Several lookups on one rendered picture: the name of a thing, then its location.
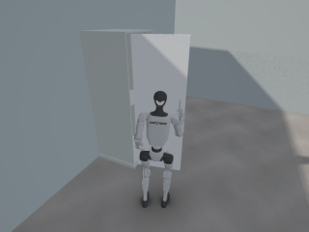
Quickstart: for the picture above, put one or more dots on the left robot upper arm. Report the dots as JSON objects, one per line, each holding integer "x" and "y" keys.
{"x": 140, "y": 125}

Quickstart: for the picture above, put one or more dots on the robot right foot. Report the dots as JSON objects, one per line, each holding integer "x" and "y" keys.
{"x": 163, "y": 202}

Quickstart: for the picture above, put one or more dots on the humanoid robot head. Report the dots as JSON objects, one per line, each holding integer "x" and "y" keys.
{"x": 161, "y": 97}

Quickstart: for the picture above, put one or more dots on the robot right forearm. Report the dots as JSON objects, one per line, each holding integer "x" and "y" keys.
{"x": 182, "y": 124}

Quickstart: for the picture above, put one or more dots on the right robot upper arm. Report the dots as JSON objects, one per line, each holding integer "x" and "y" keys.
{"x": 175, "y": 120}

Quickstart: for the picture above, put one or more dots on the fridge door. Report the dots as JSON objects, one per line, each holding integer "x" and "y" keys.
{"x": 160, "y": 63}

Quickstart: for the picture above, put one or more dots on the robot left forearm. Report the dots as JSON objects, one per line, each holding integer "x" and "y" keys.
{"x": 137, "y": 142}

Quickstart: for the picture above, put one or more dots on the right robot hand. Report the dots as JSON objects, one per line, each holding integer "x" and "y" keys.
{"x": 181, "y": 114}

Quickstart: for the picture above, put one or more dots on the left robot hand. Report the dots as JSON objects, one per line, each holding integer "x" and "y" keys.
{"x": 138, "y": 147}

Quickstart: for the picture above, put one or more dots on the handle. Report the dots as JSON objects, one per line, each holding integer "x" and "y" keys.
{"x": 180, "y": 100}

